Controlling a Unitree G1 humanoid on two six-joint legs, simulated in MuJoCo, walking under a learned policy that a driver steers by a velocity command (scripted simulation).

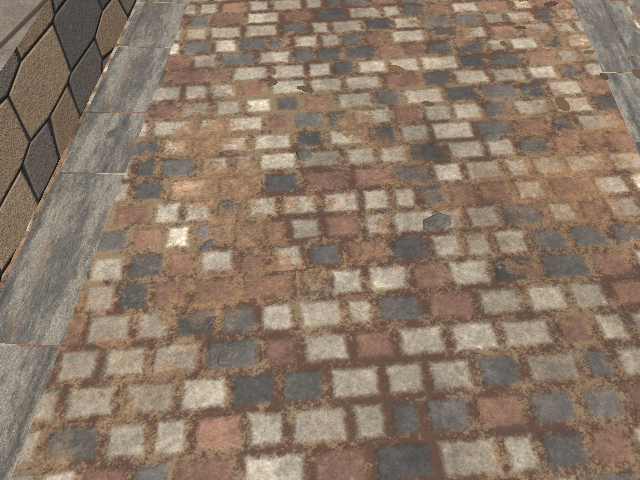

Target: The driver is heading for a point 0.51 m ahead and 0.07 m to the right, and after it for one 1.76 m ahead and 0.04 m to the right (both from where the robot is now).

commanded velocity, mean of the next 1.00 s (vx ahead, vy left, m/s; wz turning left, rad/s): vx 0.47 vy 0.00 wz -0.13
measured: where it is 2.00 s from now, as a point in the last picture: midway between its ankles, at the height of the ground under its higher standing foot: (440, 401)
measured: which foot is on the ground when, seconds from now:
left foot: down 0.00-0.46, up 0.48-1.00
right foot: down 0.00-0.00, up 0.02-0.44, down 0.46-1.00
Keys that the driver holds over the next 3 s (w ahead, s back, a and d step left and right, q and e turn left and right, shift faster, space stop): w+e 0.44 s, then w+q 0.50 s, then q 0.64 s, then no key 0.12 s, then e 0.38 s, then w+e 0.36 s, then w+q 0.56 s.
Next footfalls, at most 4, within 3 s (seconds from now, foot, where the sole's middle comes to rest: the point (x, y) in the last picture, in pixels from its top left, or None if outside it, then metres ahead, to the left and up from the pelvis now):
0.46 right None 0.34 -0.19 -0.78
1.02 left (394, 394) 0.69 -0.07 -0.78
1.46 right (485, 355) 0.80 -0.28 -0.78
1.82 left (381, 397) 0.68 -0.04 -0.78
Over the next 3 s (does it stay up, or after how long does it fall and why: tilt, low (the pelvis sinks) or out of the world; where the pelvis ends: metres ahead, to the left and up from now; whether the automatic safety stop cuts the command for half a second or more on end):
stays up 1.07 -0.17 0.00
